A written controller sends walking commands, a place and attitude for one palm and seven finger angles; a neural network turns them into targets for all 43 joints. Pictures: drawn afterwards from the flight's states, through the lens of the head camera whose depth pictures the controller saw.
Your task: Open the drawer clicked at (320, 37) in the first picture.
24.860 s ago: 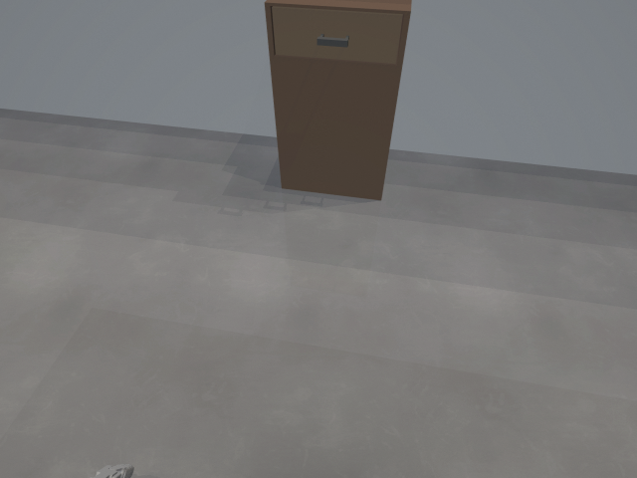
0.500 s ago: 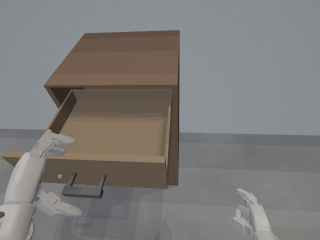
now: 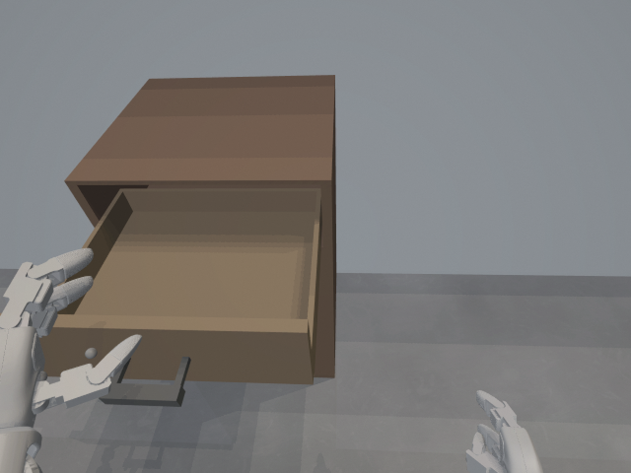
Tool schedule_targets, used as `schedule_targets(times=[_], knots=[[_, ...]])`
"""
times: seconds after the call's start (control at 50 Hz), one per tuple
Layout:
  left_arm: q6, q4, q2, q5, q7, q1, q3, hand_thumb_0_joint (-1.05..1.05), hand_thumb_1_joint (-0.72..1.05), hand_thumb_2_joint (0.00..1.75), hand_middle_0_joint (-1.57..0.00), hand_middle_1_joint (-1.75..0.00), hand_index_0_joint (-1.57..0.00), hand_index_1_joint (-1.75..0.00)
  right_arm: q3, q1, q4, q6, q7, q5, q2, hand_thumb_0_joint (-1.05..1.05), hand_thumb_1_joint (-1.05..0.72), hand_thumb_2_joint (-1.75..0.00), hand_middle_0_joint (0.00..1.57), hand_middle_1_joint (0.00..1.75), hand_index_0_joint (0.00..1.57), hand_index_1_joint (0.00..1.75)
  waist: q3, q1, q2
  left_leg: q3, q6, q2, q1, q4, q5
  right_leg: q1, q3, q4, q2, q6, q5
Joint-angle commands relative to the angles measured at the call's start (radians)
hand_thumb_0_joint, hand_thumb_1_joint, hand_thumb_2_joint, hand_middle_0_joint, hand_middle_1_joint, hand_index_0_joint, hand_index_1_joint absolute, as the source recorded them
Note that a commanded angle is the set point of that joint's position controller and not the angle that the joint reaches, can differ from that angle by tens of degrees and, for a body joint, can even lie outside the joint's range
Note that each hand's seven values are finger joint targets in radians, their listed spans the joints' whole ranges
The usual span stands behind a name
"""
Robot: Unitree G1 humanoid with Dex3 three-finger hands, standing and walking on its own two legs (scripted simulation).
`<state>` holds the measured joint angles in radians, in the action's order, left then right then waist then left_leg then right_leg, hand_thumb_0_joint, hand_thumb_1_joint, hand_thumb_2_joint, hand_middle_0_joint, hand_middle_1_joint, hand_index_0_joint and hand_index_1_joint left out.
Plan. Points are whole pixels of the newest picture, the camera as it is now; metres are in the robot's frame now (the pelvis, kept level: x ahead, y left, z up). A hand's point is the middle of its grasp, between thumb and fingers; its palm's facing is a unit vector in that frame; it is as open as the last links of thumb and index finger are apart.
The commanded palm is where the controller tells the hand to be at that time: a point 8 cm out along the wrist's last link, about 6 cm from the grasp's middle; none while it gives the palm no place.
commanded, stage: draw the hand back to the body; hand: left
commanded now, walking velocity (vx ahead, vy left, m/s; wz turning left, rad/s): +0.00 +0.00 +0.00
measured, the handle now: (148, 379) +0.24 +0.27 -0.04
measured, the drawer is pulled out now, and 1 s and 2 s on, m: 0.30 0.30 0.30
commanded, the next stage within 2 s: step back with the hand held close in 0.40 s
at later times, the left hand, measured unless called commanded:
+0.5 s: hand (87, 367) +0.17 +0.23 +0.15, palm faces +0.41 -0.82 -0.40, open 7.5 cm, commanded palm +0.12 +0.27 +0.17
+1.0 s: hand (41, 401) +0.14 +0.26 +0.15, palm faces +0.32 -0.80 -0.50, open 7.4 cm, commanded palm +0.07 +0.30 +0.17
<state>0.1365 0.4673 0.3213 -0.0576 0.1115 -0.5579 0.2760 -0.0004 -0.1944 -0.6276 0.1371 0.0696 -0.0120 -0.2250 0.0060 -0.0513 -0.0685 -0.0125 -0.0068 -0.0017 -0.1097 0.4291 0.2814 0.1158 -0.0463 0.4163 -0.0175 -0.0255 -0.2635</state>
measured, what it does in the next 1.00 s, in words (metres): shifts its weight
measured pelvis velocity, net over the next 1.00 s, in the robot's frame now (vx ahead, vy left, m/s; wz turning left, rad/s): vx -0.06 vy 0.02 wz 0.00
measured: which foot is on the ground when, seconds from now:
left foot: down 0.00-1.00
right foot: down 0.00-1.00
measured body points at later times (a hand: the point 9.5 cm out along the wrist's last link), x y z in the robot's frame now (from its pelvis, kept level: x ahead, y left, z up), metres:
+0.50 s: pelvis -0.01 -0.01 +0.00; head -0.02 -0.04 +0.45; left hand +0.14 +0.27 +0.18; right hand +0.19 -0.22 -0.08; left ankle -0.03 +0.11 -0.74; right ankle -0.02 -0.10 -0.74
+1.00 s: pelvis -0.06 +0.02 -0.01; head -0.02 +0.03 +0.44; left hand +0.11 +0.30 +0.18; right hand +0.12 -0.22 -0.08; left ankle -0.03 +0.11 -0.74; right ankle -0.02 -0.10 -0.74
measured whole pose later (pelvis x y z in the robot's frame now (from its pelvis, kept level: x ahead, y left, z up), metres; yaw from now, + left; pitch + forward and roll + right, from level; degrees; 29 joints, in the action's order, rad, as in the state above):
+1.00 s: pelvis -0.06 +0.02 -0.01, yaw +0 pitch +2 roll +0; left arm 0.20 0.62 0.41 -0.04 0.15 -0.67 0.39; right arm -0.02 -0.19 -0.53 0.06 0.07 0.00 -0.20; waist 0.03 0.01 0.02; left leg -0.03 -0.04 0.03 -0.33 0.53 0.23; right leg 0.35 -0.03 0.54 0.02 0.00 -0.22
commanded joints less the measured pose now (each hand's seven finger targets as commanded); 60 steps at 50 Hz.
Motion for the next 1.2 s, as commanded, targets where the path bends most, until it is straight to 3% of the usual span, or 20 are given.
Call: schedule_targets(times=[0.0,0.02,0.08,0.14,0.18,0.22,0.4,0.48,0.5,0.58,0.62,0.7,0.74,0.82,1.04,1.1,1.12,1.14,1.16,1.18], knots=[[0.061,0.221,0.162,-0.005,0.017,0.049,0.119,0.00,0.58,0.76,-0.22,-0.50,-0.22,-0.50,-0.030,0.138,0.173,0.057,0.006,-0.001,-0.077,0.00,-0.90,-0.90,0.20,0.30,0.20,0.30,-0.097,-0.005,0.033,-0.003,-0.008,-0.036,0.031,-0.030,-0.309,-0.003,-0.001,-0.052,0.042,0.009,0.277],[0.059,0.233,0.171,-0.004,0.018,0.065,0.123,0.00,0.62,0.78,-0.22,-0.48,-0.22,-0.48,-0.028,0.141,0.170,0.059,0.007,-0.002,-0.078,0.00,-0.90,-0.90,0.20,0.30,0.20,0.30,-0.081,-0.003,-0.005,-0.007,-0.006,-0.033,0.026,-0.028,-0.303,0.002,0.005,-0.061,0.044,0.006,0.275],[0.055,0.197,0.160,-0.010,0.019,0.045,0.124,0.00,0.73,0.82,-0.21,-0.41,-0.21,-0.41,-0.027,0.142,0.169,0.054,0.009,-0.002,-0.072,0.00,-0.90,-0.90,0.20,0.30,0.20,0.30,-0.060,-0.004,0.054,-0.004,-0.010,-0.035,0.015,-0.033,-0.265,0.015,0.002,-0.068,0.043,0.012,0.242],[0.055,0.205,0.166,-0.007,0.020,0.070,0.120,0.00,0.83,0.87,-0.21,-0.34,-0.21,-0.34,-0.025,0.144,0.168,0.056,0.010,-0.001,-0.071,0.00,-0.90,-0.90,0.20,0.30,0.20,0.30,-0.048,0.000,0.008,-0.007,-0.009,-0.032,0.019,-0.033,-0.245,0.024,0.010,-0.079,0.046,0.011,0.227],[0.052,0.192,0.160,-0.009,0.019,0.067,0.117,0.00,0.90,0.90,-0.20,-0.30,-0.20,-0.30,-0.024,0.143,0.171,0.053,0.010,0.000,-0.071,0.00,-0.90,-0.90,0.20,0.30,0.20,0.30,-0.052,-0.002,0.051,-0.001,-0.012,-0.033,0.017,-0.036,-0.242,0.021,0.005,-0.077,0.043,0.012,0.216],[0.051,0.200,0.162,-0.005,0.018,0.082,0.114,0.00,0.90,0.90,-0.20,-0.30,-0.20,-0.30,-0.023,0.145,0.170,0.054,0.009,-0.001,-0.073,0.00,-0.90,-0.90,0.20,0.30,0.20,0.30,-0.044,-0.002,-0.009,-0.004,-0.008,-0.030,0.019,-0.035,-0.233,0.027,0.012,-0.087,0.044,0.008,0.201],[0.052,0.188,0.165,-0.009,0.017,0.063,0.126,0.00,0.90,0.90,-0.20,-0.30,-0.20,-0.30,-0.024,0.147,0.170,0.055,0.006,0.001,-0.068,0.00,-0.90,-0.90,0.20,0.30,0.20,0.30,-0.056,-0.007,0.040,-0.002,-0.012,-0.031,0.019,-0.036,-0.250,0.010,0.010,-0.083,0.045,0.012,0.228],[0.057,0.191,0.163,-0.007,0.017,0.063,0.120,0.00,0.90,0.90,-0.20,-0.30,-0.20,-0.30,-0.026,0.149,0.169,0.054,0.005,-0.001,-0.069,0.00,-0.90,-0.90,0.20,0.30,0.20,0.30,-0.058,-0.007,0.004,-0.003,-0.011,-0.030,0.027,-0.041,-0.237,0.014,0.011,-0.090,0.044,0.009,0.206],[0.099,0.289,0.288,-0.005,0.024,0.188,0.261,0.00,0.90,0.90,-0.20,-0.30,-0.20,-0.30,-0.024,0.100,0.206,0.031,0.001,-0.010,-0.096,0.00,-0.90,-0.90,0.20,0.30,0.20,0.30,0.046,0.034,0.036,0.028,-0.026,-0.040,-0.052,-0.003,-0.165,0.118,0.130,-0.143,0.095,0.004,0.266],[0.111,0.175,0.164,0.009,0.004,-0.005,0.168,0.00,0.90,0.90,-0.20,-0.30,-0.20,-0.30,-0.040,0.114,0.197,-0.007,-0.010,-0.007,-0.096,0.00,-0.90,-0.90,0.20,0.30,0.20,0.30,-0.061,0.050,0.100,0.026,-0.031,-0.037,-0.035,0.045,-0.160,0.102,0.137,-0.119,0.146,-0.005,0.309],[0.113,0.207,0.169,0.008,0.004,-0.041,0.171,0.00,0.90,0.90,-0.20,-0.30,-0.20,-0.30,-0.048,0.124,0.208,-0.017,-0.010,-0.009,-0.102,0.00,-0.90,-0.90,0.20,0.30,0.20,0.30,-0.103,0.049,0.053,0.025,-0.029,-0.049,-0.042,0.028,-0.223,0.075,0.121,-0.080,0.143,-0.003,0.371],[0.109,0.247,0.201,0.009,0.018,-0.094,0.205,0.00,0.90,0.90,-0.20,-0.30,-0.20,-0.30,-0.062,0.127,0.228,-0.043,-0.008,-0.015,-0.102,0.00,-0.90,-0.90,0.20,0.30,0.20,0.30,-0.161,0.049,0.101,0.045,-0.027,-0.078,-0.069,0.020,-0.348,0.034,0.085,-0.009,0.123,0.010,0.420],[0.111,0.285,0.218,0.010,0.025,-0.106,0.221,0.00,0.90,0.90,-0.20,-0.30,-0.20,-0.30,-0.062,0.128,0.236,-0.046,-0.003,-0.012,-0.100,0.00,-0.90,-0.90,0.20,0.30,0.20,0.30,-0.171,0.048,0.060,0.055,-0.024,-0.088,-0.081,0.015,-0.395,0.034,0.075,0.018,0.118,0.009,0.426],[0.113,0.348,0.242,0.010,0.037,-0.122,0.245,0.00,0.90,0.90,-0.20,-0.30,-0.20,-0.30,-0.066,0.126,0.252,-0.045,0.001,-0.008,-0.103,0.00,-0.90,-0.90,0.20,0.30,0.20,0.30,-0.182,0.042,0.009,0.090,-0.024,-0.106,-0.148,-0.002,-0.387,0.027,0.061,0.065,0.097,0.009,0.357],[0.126,0.387,0.172,0.024,0.090,-0.125,0.203,0.00,0.90,0.90,-0.20,-0.30,-0.20,-0.30,-0.053,0.053,0.221,0.034,0.021,0.045,-0.103,0.00,-0.90,-0.90,0.20,0.30,0.20,0.30,-0.117,0.061,-0.106,0.181,-0.076,-0.220,-0.377,-0.048,-0.205,0.063,0.038,0.249,0.026,0.020,-0.082],[0.114,0.375,0.170,0.019,0.091,-0.100,0.197,0.00,0.90,0.90,-0.20,-0.30,-0.20,-0.30,-0.049,0.061,0.221,0.039,0.020,0.037,-0.106,0.00,-0.90,-0.90,0.20,0.30,0.20,0.30,-0.097,0.066,-0.027,0.152,-0.051,-0.166,-0.414,0.040,-0.025,0.081,0.104,0.156,0.076,-0.005,0.021],[0.113,0.381,0.193,0.024,0.095,-0.078,0.215,0.00,0.90,0.90,-0.20,-0.30,-0.20,-0.30,-0.054,0.055,0.216,0.034,0.023,0.040,-0.107,0.00,-0.90,-0.90,0.20,0.30,0.20,0.30,-0.085,0.072,0.065,0.128,-0.029,-0.111,-0.408,0.106,0.112,0.142,0.192,0.058,0.124,-0.035,0.021],[0.115,0.362,0.184,0.027,0.094,-0.046,0.200,0.00,0.90,0.90,-0.20,-0.30,-0.20,-0.30,-0.054,0.050,0.216,0.028,0.020,0.038,-0.102,0.00,-0.90,-0.90,0.20,0.30,0.20,0.30,-0.048,0.081,0.135,0.104,-0.013,-0.046,-0.380,0.197,0.280,0.263,0.303,-0.065,0.197,-0.069,-0.138],[0.115,0.337,0.192,0.028,0.095,-0.027,0.203,0.00,0.90,0.90,-0.20,-0.30,-0.20,-0.30,-0.060,0.040,0.204,0.023,0.015,0.024,-0.101,0.00,-0.90,-0.90,0.20,0.30,0.20,0.30,-0.056,0.082,0.223,0.058,0.007,0.010,-0.265,0.379,0.261,0.393,0.414,-0.181,0.285,-0.108,-0.305],[0.116,0.324,0.199,0.026,0.091,-0.022,0.200,0.00,0.90,0.90,-0.20,-0.30,-0.20,-0.30,-0.058,0.041,0.190,0.018,0.005,0.019,-0.090,0.00,-0.90,-0.90,0.20,0.30,0.20,0.30,-0.081,0.079,0.264,0.040,0.007,0.020,-0.204,0.497,0.194,0.409,0.419,-0.218,0.348,-0.133,-0.287]])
